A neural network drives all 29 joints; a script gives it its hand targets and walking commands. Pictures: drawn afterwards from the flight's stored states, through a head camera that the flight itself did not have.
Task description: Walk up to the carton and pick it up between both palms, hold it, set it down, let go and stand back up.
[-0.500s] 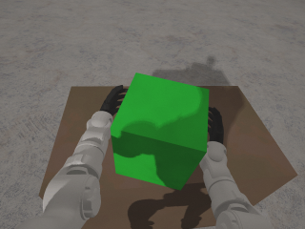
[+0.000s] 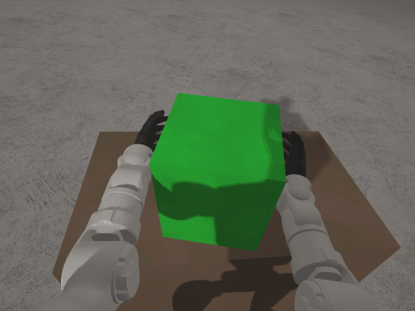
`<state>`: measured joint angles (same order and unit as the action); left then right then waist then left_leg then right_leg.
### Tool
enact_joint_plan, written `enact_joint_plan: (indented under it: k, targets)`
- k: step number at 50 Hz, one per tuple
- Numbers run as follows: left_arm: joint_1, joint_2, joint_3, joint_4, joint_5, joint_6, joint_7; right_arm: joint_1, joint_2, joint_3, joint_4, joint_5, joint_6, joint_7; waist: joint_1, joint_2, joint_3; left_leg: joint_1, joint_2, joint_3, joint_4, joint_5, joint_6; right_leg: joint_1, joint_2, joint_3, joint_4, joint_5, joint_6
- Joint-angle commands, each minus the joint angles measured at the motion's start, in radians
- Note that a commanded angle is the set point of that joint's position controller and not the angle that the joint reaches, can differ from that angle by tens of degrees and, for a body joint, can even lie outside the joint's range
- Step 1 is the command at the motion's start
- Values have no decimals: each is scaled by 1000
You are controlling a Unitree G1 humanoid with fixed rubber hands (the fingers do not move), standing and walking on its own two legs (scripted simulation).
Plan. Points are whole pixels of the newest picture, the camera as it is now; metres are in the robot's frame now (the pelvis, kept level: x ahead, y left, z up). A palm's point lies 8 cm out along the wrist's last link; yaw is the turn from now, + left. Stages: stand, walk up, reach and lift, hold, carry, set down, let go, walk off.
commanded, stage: reach and lift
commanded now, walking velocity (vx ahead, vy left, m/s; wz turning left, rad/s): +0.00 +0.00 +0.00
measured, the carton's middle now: (218, 174) +0.39 -0.02 +0.08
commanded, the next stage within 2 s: hold in 1.86 s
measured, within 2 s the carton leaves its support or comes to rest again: neither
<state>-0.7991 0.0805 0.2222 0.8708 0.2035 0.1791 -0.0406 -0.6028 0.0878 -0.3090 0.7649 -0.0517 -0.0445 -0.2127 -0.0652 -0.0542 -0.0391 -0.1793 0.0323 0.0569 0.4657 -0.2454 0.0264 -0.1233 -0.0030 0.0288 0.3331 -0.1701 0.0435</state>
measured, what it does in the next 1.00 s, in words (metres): stands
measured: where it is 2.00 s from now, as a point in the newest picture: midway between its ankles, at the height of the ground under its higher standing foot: outside the picture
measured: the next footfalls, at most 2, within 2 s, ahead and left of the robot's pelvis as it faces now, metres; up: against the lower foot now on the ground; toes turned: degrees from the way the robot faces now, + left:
none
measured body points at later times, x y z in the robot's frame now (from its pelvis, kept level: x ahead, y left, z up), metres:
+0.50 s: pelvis -0.03 +0.00 +0.00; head -0.07 +0.03 +0.45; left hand +0.38 +0.15 +0.17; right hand +0.36 -0.16 +0.17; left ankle +0.01 +0.10 -0.74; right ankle +0.01 -0.15 -0.74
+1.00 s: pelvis +0.00 -0.01 +0.00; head -0.04 +0.02 +0.45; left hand +0.40 +0.14 +0.19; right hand +0.40 -0.16 +0.18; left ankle +0.01 +0.10 -0.74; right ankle +0.01 -0.15 -0.74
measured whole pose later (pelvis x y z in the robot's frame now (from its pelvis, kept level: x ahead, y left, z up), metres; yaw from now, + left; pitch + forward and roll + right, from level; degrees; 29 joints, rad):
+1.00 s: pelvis +0.00 -0.01 +0.00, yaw +0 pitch -6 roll -1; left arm -0.74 0.01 0.27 0.37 0.22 0.63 0.05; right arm -0.77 -0.04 -0.14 0.74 0.15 0.19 -0.16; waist -0.07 -0.04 0.00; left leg -0.10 0.03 0.05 0.43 -0.23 0.01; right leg -0.06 0.00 0.02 0.33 -0.18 0.04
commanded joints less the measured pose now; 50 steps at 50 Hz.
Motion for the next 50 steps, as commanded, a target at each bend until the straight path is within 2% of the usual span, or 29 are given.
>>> enact_joint_plan:
  k: [1,3,5,6,9,10,11,12,13,15,17,19,20,21,23,25,26,28,30,32,34,36,38,41,44,45,48,49,50]
  targets:
    - [-464,-688,-228,-201,16,50,-113,-772,469,506,-237,83,11,163,68,108,-276,292,-38,-4,-130,475,-70,133,52,-112,-101,133,-9]
    - [-522,-676,-247,-372,18,65,-99,-709,476,551,-199,112,39,175,83,110,-318,366,-32,-3,-106,597,-82,149,62,-123,-85,196,-1]
    - [-479,-635,-194,-321,32,105,-113,-724,449,512,-182,118,47,168,84,83,-219,272,-50,7,-128,480,-63,160,53,-116,-89,172,6]
    - [-488,-658,-236,-370,25,118,-112,-746,437,540,-252,121,46,165,64,63,-286,330,-39,-1,-118,548,-78,162,68,-134,-80,191,0]
    - [-454,-655,-214,-349,33,166,-110,-762,416,533,-229,150,70,167,68,69,-193,302,-44,-9,-134,504,-70,126,69,-129,-96,128,0]
    - [-514,-648,-264,-437,9,163,-104,-799,416,559,-318,148,65,173,78,63,-289,343,-42,-10,-115,550,-78,145,72,-130,-88,161,2]
    - [-521,-640,-260,-448,25,180,-99,-786,398,518,-254,149,73,177,59,109,-243,348,-41,-9,-129,499,-83,96,64,-131,-93,100,-8]
    - [-512,-633,-245,-439,32,181,-101,-815,411,540,-287,153,71,177,87,80,-277,304,-35,-10,-138,473,-74,138,67,-131,-91,106,-7]
    - [-483,-637,-235,-406,52,220,-98,-780,358,508,-209,153,89,181,54,92,-224,341,-31,-23,-139,462,-81,101,72,-142,-101,60,-14]
    - [-541,-646,-237,-471,46,228,-83,-790,371,503,-209,161,101,199,75,113,-229,297,-15,-26,-168,404,-86,103,70,-144,-96,4,-22]
    - [-578,-612,-197,-396,48,247,-85,-919,347,436,-242,133,97,204,77,86,-203,237,-29,-7,-199,207,-54,68,53,-134,-105,-75,-22]
    - [-567,-631,-194,-432,57,263,-76,-884,343,448,-213,144,99,215,86,98,-211,223,-9,-18,-214,218,-59,89,70,-151,-86,-59,-23]
    - [-580,-604,-168,-366,57,272,-76,-862,329,416,-167,126,119,212,59,73,-166,209,-18,-21,-221,159,-51,72,62,-144,-97,-91,-18]
    - [-632,-586,-164,-404,59,263,-74,-897,360,423,-166,121,115,218,96,78,-203,187,-23,-7,-224,148,-40,87,62,-146,-92,-107,-16]
    - [-702,-587,-192,-401,45,250,-61,-894,347,362,-88,98,120,231,43,127,-194,148,-7,-26,-242,57,-56,75,58,-148,-63,-136,-23]
    - [-713,-612,-178,-378,51,254,-43,-940,350,343,-79,90,125,254,67,150,-174,75,7,-37,-277,-33,-43,88,61,-152,-53,-153,-24]
    - [-681,-564,-121,-309,68,264,-54,-882,351,329,-40,73,139,252,77,89,-123,66,2,-22,-295,-75,-16,101,58,-154,-64,-181,-19]
    - [-682,-587,-141,-364,71,260,-37,-942,363,349,-59,95,127,262,95,85,-165,101,2,-12,-279,-36,-16,75,61,-152,-60,-149,-19]
    - [-659,-590,-174,-372,47,272,-34,-897,357,372,-52,93,137,254,67,89,-215,152,-3,-17,-254,70,-42,81,69,-158,-67,-105,-18]
    - [-672,-592,-208,-395,22,281,-21,-957,348,391,-70,117,137,258,82,101,-271,183,-8,-20,-232,92,-42,65,70,-149,-68,-114,-23]
    - [-730,-635,-293,-512,-30,279,-2,-934,344,426,-65,165,141,260,51,138,-334,272,-1,-31,-189,261,-82,14,76,-144,-69,-45,-29]
    - [-748,-628,-262,-487,-34,280,4,-975,389,458,-52,166,153,256,76,77,-330,255,-13,-36,-179,240,-61,16,60,-128,-80,-72,-29]
    - [-676,-658,-292,-563,-42,309,20,-968,401,514,-113,224,156,251,100,106,-409,329,-21,-29,-125,436,-80,53,72,-120,-66,37,-31]
    - [-594,-613,-260,-596,-19,339,19,-946,404,581,-146,283,183,235,131,61,-376,336,-43,-31,-114,494,-53,62,71,-109,-77,103,-4]
    - [-533,-669,-342,-686,-60,365,4,-919,396,635,-289,316,189,205,87,71,-465,385,-43,-50,-72,647,-78,116,93,-113,-51,241,-9]
    - [-526,-684,-362,-675,-61,382,-3,-923,374,625,-315,317,203,190,50,78,-452,422,-35,-51,-74,633,-94,93,96,-122,-57,214,-8]
    - [-499,-632,-303,-686,-26,403,-18,-916,391,646,-359,326,225,176,88,25,-428,353,-55,-30,-90,580,-65,141,89,-119,-51,245,11]
    - [-471,-643,-291,-670,-6,426,-30,-894,357,628,-316,326,243,170,65,48,-356,358,-46,-46,-98,600,-72,137,87,-109,-58,249,3]
    - [-509,-655,-336,-729,-34,423,-26,-938,370,654,-376,350,240,174,81,59,-440,390,-42,-50,-92,606,-73,141,90,-109,-58,230,3]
